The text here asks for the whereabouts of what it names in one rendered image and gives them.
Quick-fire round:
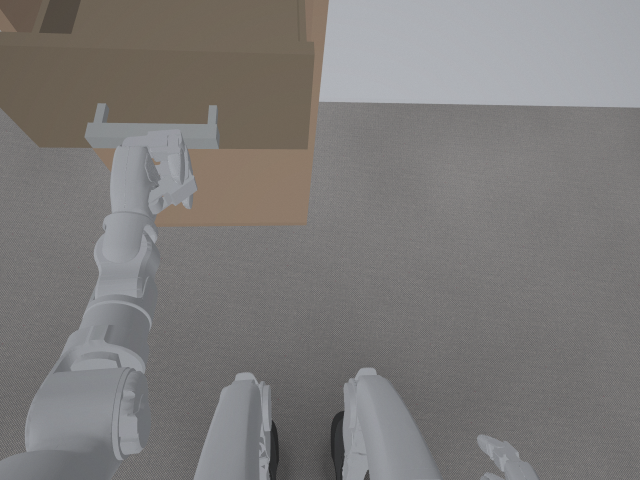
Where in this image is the cabinet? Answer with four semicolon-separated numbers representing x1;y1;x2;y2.
0;0;329;227

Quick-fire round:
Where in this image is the robot right hand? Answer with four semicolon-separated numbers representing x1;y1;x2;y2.
477;434;540;480

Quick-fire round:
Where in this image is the left robot thigh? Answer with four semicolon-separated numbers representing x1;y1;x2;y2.
193;379;272;480

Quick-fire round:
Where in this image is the robot left hand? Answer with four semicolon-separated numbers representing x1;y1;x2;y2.
110;129;198;222

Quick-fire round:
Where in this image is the handle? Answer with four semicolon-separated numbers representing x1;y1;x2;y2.
85;103;220;149

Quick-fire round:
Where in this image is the robot right shin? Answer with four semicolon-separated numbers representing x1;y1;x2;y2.
342;367;392;480

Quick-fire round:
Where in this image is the robot left forearm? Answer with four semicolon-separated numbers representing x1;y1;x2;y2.
25;211;160;452

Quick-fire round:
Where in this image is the drawer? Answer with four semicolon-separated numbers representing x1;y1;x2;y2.
0;0;315;149

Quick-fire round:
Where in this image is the robot left upper arm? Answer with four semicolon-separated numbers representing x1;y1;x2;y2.
0;367;151;480

